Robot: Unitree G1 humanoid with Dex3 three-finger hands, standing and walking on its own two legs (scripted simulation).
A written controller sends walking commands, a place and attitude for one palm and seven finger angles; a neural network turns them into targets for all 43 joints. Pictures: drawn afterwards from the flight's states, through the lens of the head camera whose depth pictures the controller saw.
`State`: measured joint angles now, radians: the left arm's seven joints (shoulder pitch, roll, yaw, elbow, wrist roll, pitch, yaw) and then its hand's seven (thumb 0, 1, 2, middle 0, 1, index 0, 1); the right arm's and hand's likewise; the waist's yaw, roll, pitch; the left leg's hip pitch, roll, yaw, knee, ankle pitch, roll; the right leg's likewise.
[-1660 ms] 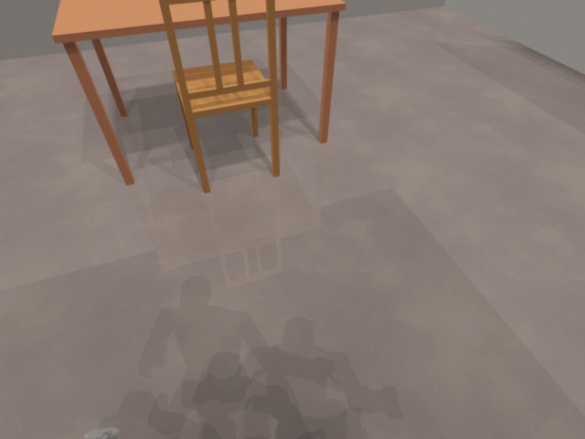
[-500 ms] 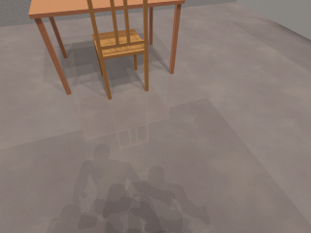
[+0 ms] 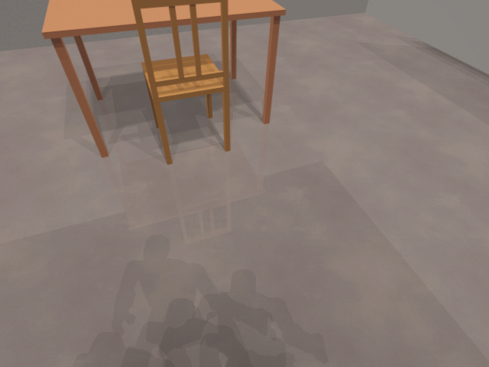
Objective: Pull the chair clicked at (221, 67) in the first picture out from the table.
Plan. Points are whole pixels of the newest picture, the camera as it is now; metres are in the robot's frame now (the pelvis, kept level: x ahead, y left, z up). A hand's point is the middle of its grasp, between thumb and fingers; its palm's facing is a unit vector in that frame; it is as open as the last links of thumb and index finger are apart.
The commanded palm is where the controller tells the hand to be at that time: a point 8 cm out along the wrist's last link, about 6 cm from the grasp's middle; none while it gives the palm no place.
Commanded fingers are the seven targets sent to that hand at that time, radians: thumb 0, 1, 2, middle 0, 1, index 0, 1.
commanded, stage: walk to a spot facing it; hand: left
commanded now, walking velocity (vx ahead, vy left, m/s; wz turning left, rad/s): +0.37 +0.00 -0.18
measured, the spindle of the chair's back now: (176, 44) +1.43 +0.41 -0.07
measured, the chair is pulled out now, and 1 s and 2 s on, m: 0.00 0.00 0.00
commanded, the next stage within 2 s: turn to face it in 1.76 s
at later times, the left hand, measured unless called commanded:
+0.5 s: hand out of the picture +0.15 +0.20 -0.19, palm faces -0.06 -0.99 -0.11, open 7.4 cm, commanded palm none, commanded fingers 0.00 0.90 0.90 -0.20 -0.30 -0.20 -0.30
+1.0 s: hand (196, 251) +0.42 +0.15 -0.19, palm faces -0.11 -0.98 -0.15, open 7.3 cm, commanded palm none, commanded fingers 0.00 0.90 0.90 -0.20 -0.30 -0.20 -0.30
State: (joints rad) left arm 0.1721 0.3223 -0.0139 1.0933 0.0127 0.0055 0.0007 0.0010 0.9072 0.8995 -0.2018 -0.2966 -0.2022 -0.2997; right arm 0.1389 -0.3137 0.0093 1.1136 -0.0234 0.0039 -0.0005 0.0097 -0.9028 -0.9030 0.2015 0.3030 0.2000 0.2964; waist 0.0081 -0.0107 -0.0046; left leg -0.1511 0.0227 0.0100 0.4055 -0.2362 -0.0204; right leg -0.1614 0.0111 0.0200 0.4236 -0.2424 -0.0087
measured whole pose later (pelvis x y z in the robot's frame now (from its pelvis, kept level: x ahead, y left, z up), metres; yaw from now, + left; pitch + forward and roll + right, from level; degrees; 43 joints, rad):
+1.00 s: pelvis +0.39 -0.02 -0.01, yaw -8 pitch +0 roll -2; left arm 0.30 0.17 0.04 1.08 0.02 -0.06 0.00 0.00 0.93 0.90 -0.20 -0.30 -0.20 -0.30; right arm 0.21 -0.17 -0.06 1.01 -0.03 -0.03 0.01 0.01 -0.94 -0.90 0.20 0.30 0.19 0.30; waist -0.01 -0.01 0.01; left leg -0.54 0.17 0.07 0.85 -0.24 -0.02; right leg -0.19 0.03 -0.16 0.46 -0.27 -0.06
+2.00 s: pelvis +0.82 -0.11 -0.02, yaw -6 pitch -1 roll -2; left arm 0.35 0.15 0.03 1.10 0.02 -0.05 0.01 0.00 0.91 0.90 -0.20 -0.30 -0.20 -0.30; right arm 0.16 -0.20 -0.05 1.00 -0.03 -0.01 0.03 0.01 -0.92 -0.90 0.20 0.30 0.19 0.30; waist 0.02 -0.02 0.06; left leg -0.45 0.09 0.15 0.64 -0.15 0.02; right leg -0.03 -0.07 -0.30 0.51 -0.42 0.02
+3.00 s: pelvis +0.89 -0.14 -0.01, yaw +21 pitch +0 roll +0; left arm 0.30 0.26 0.05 1.02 0.02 0.06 0.01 0.00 0.91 0.90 -0.20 -0.30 -0.20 -0.30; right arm 0.13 -0.19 -0.02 0.95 -0.03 0.02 0.00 0.01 -0.91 -0.90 0.20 0.30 0.20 0.30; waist 0.04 -0.06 0.06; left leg -0.22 0.01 0.06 0.55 -0.33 0.02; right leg -0.38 -0.10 -0.11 0.95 -0.51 0.04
